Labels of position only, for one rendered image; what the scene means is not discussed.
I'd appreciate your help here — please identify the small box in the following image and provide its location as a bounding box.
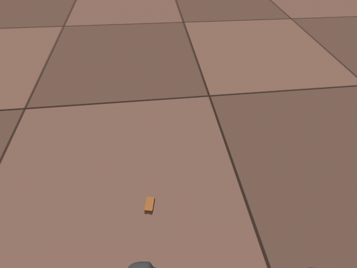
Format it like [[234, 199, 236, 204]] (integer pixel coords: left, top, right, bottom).
[[144, 197, 155, 213]]

